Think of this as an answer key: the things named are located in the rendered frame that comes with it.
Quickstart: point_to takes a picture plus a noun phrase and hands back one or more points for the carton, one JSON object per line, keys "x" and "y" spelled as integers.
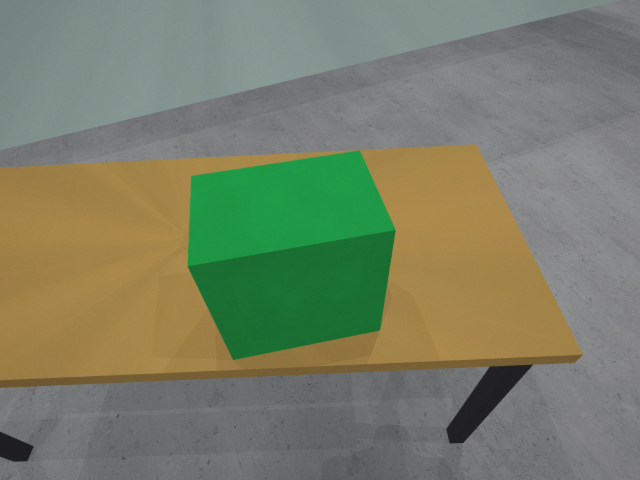
{"x": 292, "y": 253}

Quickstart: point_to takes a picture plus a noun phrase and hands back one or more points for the table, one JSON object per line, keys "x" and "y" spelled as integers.
{"x": 95, "y": 285}

